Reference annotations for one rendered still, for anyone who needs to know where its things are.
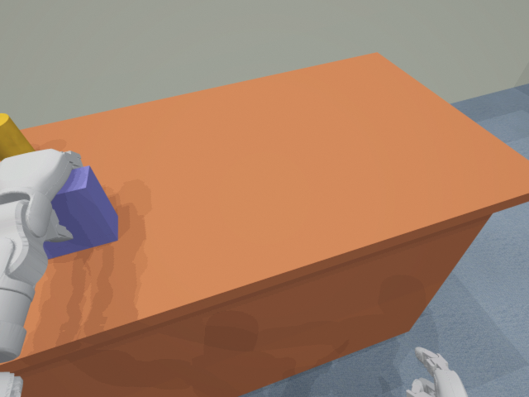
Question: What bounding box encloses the robot right hand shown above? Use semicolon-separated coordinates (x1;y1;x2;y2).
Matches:
406;347;468;397

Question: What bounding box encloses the robot left forearm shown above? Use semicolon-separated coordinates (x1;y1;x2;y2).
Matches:
0;187;52;363

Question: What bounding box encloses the robot left hand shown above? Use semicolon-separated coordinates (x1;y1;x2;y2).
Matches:
0;149;83;242

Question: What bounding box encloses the table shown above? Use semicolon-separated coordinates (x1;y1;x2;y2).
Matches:
0;52;529;397

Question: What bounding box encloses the sponge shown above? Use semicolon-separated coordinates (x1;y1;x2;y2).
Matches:
43;165;118;259

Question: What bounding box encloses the robot left upper arm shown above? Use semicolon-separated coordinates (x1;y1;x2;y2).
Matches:
0;372;23;397

